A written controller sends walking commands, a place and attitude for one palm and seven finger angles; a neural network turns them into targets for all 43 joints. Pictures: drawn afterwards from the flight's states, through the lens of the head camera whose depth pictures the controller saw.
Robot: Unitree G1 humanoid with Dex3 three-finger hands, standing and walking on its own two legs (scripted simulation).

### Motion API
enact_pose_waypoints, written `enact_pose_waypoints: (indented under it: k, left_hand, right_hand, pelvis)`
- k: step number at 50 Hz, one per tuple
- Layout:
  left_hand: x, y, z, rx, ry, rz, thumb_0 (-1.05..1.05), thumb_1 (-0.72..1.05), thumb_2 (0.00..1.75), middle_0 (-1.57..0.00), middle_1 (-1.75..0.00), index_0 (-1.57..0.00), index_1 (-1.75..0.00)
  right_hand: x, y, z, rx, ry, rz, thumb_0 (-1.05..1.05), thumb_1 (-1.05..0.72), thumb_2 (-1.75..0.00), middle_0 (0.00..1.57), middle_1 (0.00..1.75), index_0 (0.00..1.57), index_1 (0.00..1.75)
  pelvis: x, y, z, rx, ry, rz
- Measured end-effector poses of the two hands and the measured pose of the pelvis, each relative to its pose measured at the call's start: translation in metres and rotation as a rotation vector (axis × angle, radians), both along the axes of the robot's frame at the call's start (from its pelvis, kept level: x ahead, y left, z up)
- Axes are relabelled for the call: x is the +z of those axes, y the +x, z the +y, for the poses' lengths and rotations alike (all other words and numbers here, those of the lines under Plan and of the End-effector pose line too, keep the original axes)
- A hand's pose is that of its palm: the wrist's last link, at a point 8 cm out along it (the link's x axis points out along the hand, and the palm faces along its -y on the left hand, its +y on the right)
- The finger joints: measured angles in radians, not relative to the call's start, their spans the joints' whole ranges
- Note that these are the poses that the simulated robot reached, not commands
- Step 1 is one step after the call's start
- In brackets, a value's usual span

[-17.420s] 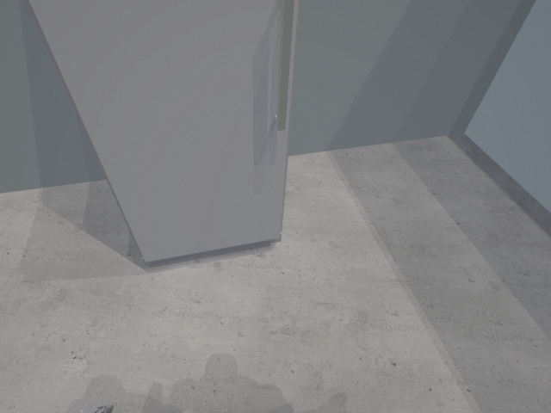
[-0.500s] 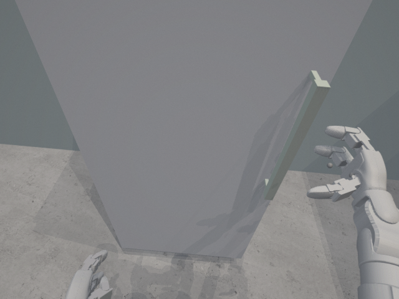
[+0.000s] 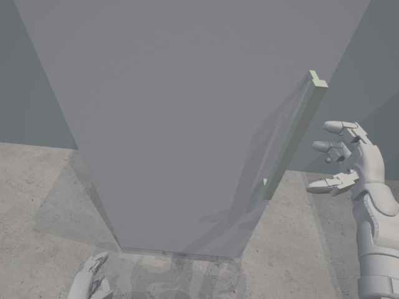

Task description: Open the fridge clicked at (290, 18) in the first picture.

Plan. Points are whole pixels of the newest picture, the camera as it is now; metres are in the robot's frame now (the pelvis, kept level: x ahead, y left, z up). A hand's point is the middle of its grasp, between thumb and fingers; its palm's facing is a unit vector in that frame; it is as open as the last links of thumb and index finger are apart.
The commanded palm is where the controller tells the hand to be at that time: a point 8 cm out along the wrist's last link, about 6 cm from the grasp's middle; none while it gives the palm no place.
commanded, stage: feel for the door with the fingertips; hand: right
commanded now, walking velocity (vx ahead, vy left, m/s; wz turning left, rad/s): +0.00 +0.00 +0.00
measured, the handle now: (285, 146) +0.43 -0.16 +0.10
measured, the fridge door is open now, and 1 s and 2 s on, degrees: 0 0 0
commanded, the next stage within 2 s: slide the fingers in behind the handle in 0.90 s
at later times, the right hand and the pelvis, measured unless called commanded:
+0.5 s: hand (307, 153) +0.38 -0.18 +0.14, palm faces +0.06 +1.00 -0.01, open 14.0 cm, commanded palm +0.34 -0.23 +0.14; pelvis +0.01 +0.00 +0.00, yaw +0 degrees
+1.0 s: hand (299, 149) +0.39 -0.17 +0.14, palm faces +0.05 +1.00 -0.01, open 13.8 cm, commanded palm +0.36 -0.22 +0.14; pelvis +0.00 +0.01 +0.00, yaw +0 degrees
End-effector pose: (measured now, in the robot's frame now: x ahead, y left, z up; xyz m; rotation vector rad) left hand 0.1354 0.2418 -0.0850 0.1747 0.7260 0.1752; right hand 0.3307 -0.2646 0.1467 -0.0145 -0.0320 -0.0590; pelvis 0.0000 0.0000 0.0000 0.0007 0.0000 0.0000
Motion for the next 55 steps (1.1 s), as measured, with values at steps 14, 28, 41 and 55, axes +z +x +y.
enact_pose_waypoints:
  k: [14,28,41,55]
  left_hand:
    - [0.0,0.009,-0.009,-0.017,-0.009,-0.003,0.01,0.91,0.9,-0.2,-0.3,-0.2,-0.3]
    - [-0.003,0.009,-0.003,-0.01,-0.008,0.037,0.01,0.91,0.9,-0.2,-0.3,-0.2,-0.3]
    - [-0.006,0.004,0.005,0.007,-0.006,0.06,0.01,0.91,0.9,-0.2,-0.3,-0.2,-0.3]
    - [-0.01,-0.011,0.01,0.021,-0.007,0.081,0.01,0.91,0.9,-0.2,-0.3,-0.2,-0.3]
  right_hand:
    - [-0.006,0.013,0.04,0.043,0.026,-0.008,-0.01,0.5,-0.3,0.3,1.2,0.29,1.2]
    - [-0.003,0.024,0.033,0.007,0.014,0.007,-0.01,0.5,-0.3,0.3,1.2,0.29,1.2]
    - [-0.01,0.032,0.045,0.017,0.013,0.043,-0.01,0.5,-0.3,0.3,1.2,0.31,1.21]
    - [-0.008,0.034,0.042,0.012,0.002,0.04,-0.01,0.5,-0.3,0.34,1.22,0.34,1.23]
  pelvis:
    - [0.0,0.002,-0.004,0.001,-0.002,0.008]
    - [0.001,0.008,0.0,0.0,-0.001,0.01]
    - [0.001,0.008,0.004,0.001,-0.004,0.014]
    - [0.0,0.001,0.007,0.001,-0.003,0.008]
